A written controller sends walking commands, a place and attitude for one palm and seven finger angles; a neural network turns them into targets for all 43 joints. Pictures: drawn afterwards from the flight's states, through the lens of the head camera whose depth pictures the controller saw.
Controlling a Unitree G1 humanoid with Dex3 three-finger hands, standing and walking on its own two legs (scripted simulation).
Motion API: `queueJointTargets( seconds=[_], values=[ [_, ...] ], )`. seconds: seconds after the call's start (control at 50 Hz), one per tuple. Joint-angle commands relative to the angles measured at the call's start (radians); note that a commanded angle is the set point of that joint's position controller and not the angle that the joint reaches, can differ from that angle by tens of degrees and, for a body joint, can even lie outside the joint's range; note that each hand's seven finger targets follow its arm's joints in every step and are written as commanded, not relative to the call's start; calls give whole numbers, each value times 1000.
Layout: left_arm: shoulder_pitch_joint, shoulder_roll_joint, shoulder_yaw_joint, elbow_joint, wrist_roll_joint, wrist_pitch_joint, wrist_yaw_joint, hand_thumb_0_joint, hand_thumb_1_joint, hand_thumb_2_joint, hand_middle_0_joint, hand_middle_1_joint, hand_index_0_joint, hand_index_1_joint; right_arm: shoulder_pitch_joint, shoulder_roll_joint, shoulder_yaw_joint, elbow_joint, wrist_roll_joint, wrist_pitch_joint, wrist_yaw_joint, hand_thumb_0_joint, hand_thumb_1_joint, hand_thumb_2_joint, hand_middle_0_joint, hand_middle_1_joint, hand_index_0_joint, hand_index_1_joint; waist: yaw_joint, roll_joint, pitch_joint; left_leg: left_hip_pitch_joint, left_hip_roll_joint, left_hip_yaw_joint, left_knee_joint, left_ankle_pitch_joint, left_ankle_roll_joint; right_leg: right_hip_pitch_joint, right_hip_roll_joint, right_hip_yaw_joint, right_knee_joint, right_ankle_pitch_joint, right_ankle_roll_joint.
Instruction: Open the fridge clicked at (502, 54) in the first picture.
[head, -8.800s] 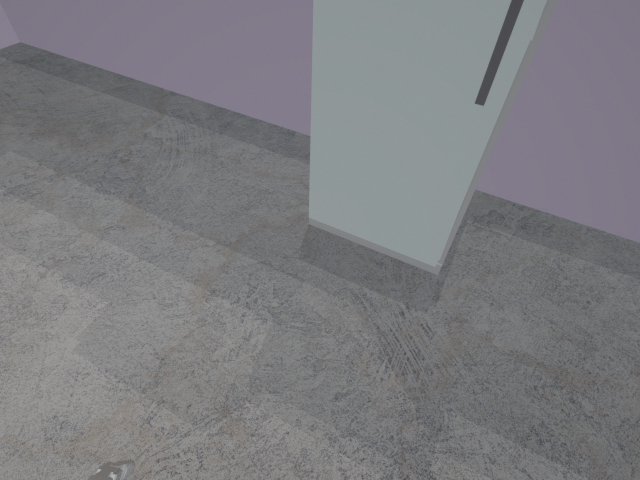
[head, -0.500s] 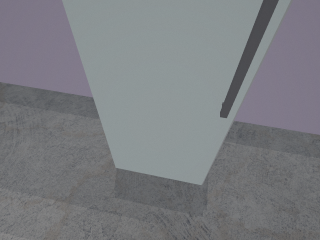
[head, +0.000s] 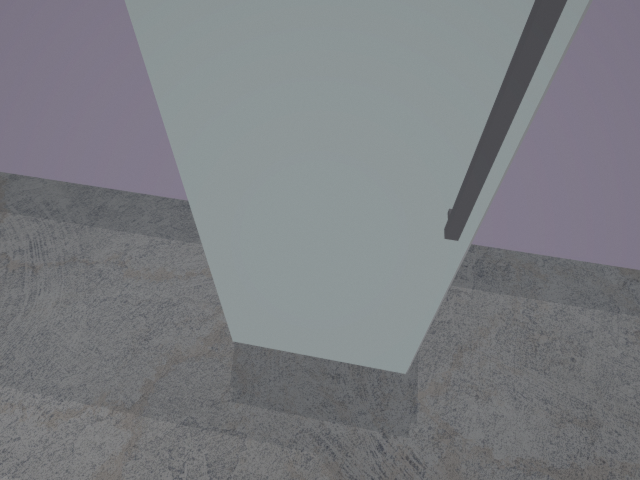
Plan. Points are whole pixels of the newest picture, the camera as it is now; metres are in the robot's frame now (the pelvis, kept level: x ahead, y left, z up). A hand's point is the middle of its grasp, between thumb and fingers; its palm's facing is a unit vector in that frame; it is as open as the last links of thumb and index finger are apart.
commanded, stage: raise the hand to about handle height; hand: right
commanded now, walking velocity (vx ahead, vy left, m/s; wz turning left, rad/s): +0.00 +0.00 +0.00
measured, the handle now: (491, 126) +0.51 -0.19 +0.20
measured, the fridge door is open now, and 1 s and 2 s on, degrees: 0 0 0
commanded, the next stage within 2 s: none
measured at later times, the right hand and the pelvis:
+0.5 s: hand out of the picture +0.12 -0.21 -0.02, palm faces +0.24 +0.97 -0.04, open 8.9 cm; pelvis -0.05 +0.01 -0.06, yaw -2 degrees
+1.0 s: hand (596, 413) +0.19 -0.26 +0.08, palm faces +0.20 +0.98 -0.09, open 11.9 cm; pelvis -0.04 -0.02 -0.03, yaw -2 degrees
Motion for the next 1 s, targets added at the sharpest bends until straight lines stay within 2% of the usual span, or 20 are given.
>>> queueJointTargets(
  seconds=[0.0, 0.02, 0.04, 0.08, 0.1, 0.12, 0.16, 0.2, 0.26, 0.3, 0.34, 0.46, 0.54, 0.64, 0.68, 0.74, 0.78, 0.86, 0.92, 0.98],
  values=[
    [-35, 109, 29, -103, -16, -17, -2, 0, 900, 900, -200, -300, -200, -300, 150, -93, -22, -2, -1, -30, -59, 0, -900, -900, 200, 300, 200, 300, -22, 45, 30, -58, 166, -179, -94, 756, -27, -53, -61, -9, 200, 219, -19],
    [0, 238, 50, -409, -61, -166, 40, 0, 900, 900, -200, -300, -200, -300, -645, -356, -189, -1540, 180, -261, -59, 0, -877, -890, 202, 315, 202, 315, 82, -172, -446, 30, 63, -74, 32, 716, 29, 199, 48, 4, 28, 392, -66],
    [-38, 154, 36, -371, -38, -255, 72, 0, 900, 900, -200, -300, -200, -300, -95, -262, -168, -1234, 94, -207, -92, 0, -853, -880, 203, 330, 203, 330, -21, -344, -434, -4, -4, -40, 92, 476, 42, 320, 16, 2, -14, 573, -83],
    [22, 124, 53, -324, -77, -258, 72, 0, 900, 900, -200, -300, -200, -300, 222, 70, -1, -950, 146, -81, -129, 0, -807, -860, 207, 360, 207, 360, 34, -162, -231, -120, 4, 33, 64, 258, 13, 138, -12, 38, 26, 498, -58],
    [-31, 148, 58, -421, -77, -266, 63, 0, 900, 900, -200, -300, -200, -300, 21, 32, -22, -1207, 169, -117, -109, 0, -783, -850, 208, 375, 208, 375, 42, -77, -107, -162, 0, 40, 54, 284, 6, 47, -2, 39, 45, 392, -53],
    [-27, 172, 84, -434, -55, -275, 71, 0, 900, 900, -200, -300, -200, -300, 10, -72, -130, -1217, 164, -174, -101, 0, -760, -840, 210, 390, 210, 390, 50, 19, -134, -197, -7, 46, 56, 246, -1, 11, 20, 26, 79, 289, -55],
    [-45, 155, 91, -468, -30, -277, 69, 0, 900, 900, -200, -300, -200, -300, 230, -27, -179, -1020, 177, -267, -58, 0, -713, -820, 213, 420, 213, 420, 6, 226, -43, -301, -22, 55, 95, 176, -16, -151, 34, 31, 137, 173, -52],
    [-77, 141, 94, -506, -29, -268, 37, 0, 900, 900, -200, -300, -200, -300, 389, 29, -203, -865, 208, -383, 39, 0, -667, -800, 217, 450, 217, 450, -46, 307, 10, -364, -24, 47, 175, 126, -14, -309, 45, 28, 201, 94, -33],
    [-112, 158, 105, -577, -28, -271, 1, 0, 900, 900, -200, -300, -200, -300, 375, 2, -239, -907, 287, -586, 232, 0, -597, -770, 222, 495, 222, 495, -62, 221, -100, -398, -9, -2, 295, 136, -9, -433, 59, 4, 331, 24, -19],
    [-127, 172, 105, -660, -38, -257, -7, 0, 900, 900, -200, -300, -200, -300, 357, -68, -282, -981, 308, -562, 298, 0, -550, -750, 225, 525, 225, 525, -86, 30, -191, -354, 10, -38, 309, 130, 3, -429, 79, -29, 367, 24, -27],
    [-137, 164, 96, -724, -47, -252, 7, 0, 900, 900, -200, -300, -200, -300, 234, -129, -305, -1152, 318, -504, 301, 0, -503, -730, 228, 555, 228, 555, -74, -36, -289, -334, 17, -79, 281, 44, -6, -409, 85, -43, 380, -6, -41],
    [-43, 139, 67, -684, -30, -274, 52, 0, 900, 900, -200, -300, -200, -300, -110, -133, -266, -1483, 296, -570, 169, 0, -363, -670, 238, 645, 238, 645, 44, -100, -279, -482, -13, -74, 265, -99, -2, -323, 44, 40, 416, -63, -64],
    [-28, 167, 44, -654, -39, -302, 74, 0, 900, 900, -200, -300, -200, -300, -123, -130, -170, -1415, 289, -565, 222, 0, -270, -630, 245, 705, 245, 705, 88, -67, -190, -515, -22, -75, 238, -164, 0, -342, 31, 69, 399, -141, -67],
    [-57, 173, 29, -669, -63, -284, 99, 0, 900, 900, -200, -300, -200, -300, -24, -227, -295, -1195, 329, -301, 313, 0, -153, -580, 253, 780, 253, 780, -1, -8, -182, -380, 4, -106, 141, -212, -12, -375, 42, 63, 319, -143, -60],
    [-89, 159, 25, -691, -67, -272, 103, 0, 900, 900, -200, -300, -200, -300, 26, -242, -359, -1159, 360, -193, 301, 0, -107, -560, 257, 810, 257, 810, -49, 23, -199, -302, 9, -102, 123, -178, -14, -353, 47, 62, 286, -101, -56],
    [-89, 141, 23, -705, -60, -266, 92, 0, 900, 900, -200, -300, -200, -300, 18, -246, -442, -1284, 393, -151, 227, 0, -37, -530, 262, 855, 262, 855, -79, 28, -249, -245, 0, -51, 142, -25, -18, -287, 46, 53, 248, 3, -52],
    [-75, 138, 23, -697, -51, -275, 78, 0, 900, 900, -200, -300, -200, -300, -2, -258, -470, -1357, 384, -187, 178, 0, 10, -510, 265, 885, 265, 885, -81, 8, -268, -221, -18, -18, 172, 95, -12, -247, 41, 54, 229, 72, -51],
    [-29, 159, 26, -670, -44, -300, 55, 0, 900, 900, -200, -300, -200, -300, -73, -216, -378, -1406, 328, -280, 172, 0, 103, -470, 272, 945, 272, 945, -22, -60, -247, -283, -39, 15, 194, 169, -8, -170, 37, 47, 216, 115, -54],
    [-22, 177, 26, -646, -55, -317, 63, 0, 900, 900, -200, -300, -200, -300, -167, -203, -320, -1367, 328, -271, 235, 0, 173, -440, 277, 990, 277, 990, 8, -74, -205, -297, -38, 6, 156, 116, -7, -156, 38, 53, 199, 55, -57],
    [-23, 191, 23, -642, -66, -325, 87, 0, 900, 900, -200, -300, -200, -300, -192, -256, -360, -1318, 350, -204, 290, 0, 243, -410, 282, 1035, 282, 1035, -7, -36, -207, -265, -37, 1, 115, 74, -6, -145, 39, 63, 167, 18, -62]
  ],
)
